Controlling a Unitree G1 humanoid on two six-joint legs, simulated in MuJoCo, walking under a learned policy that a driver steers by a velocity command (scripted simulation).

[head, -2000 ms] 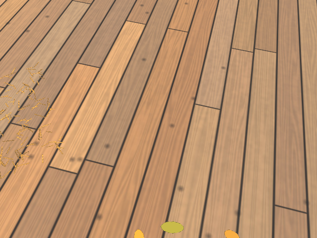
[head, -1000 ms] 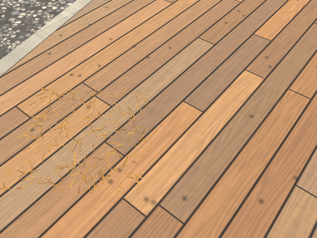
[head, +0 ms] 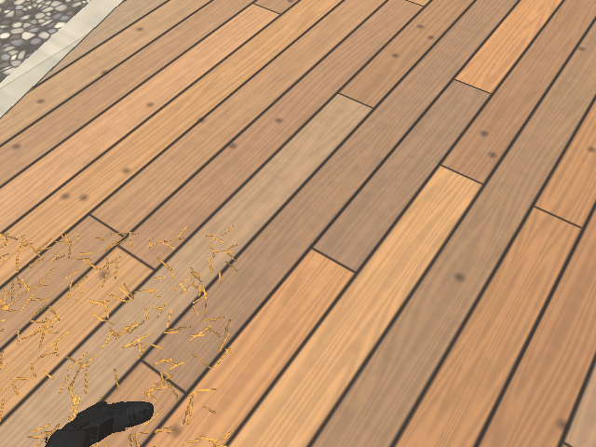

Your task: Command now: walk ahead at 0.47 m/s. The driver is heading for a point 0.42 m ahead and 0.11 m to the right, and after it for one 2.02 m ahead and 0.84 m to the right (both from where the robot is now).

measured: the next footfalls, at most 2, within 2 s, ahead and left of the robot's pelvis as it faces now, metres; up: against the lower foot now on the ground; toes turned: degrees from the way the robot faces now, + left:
left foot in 0.52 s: +0.47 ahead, +0.14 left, +0.00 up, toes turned -2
right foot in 1.04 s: +0.70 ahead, -0.17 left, +0.00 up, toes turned -25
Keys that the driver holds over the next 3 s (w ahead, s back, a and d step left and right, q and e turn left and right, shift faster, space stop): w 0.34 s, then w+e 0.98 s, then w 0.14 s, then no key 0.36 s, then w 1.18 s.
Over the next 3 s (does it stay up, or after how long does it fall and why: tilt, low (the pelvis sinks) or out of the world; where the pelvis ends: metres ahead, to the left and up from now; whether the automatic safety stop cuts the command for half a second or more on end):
stays up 1.34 -0.47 0.02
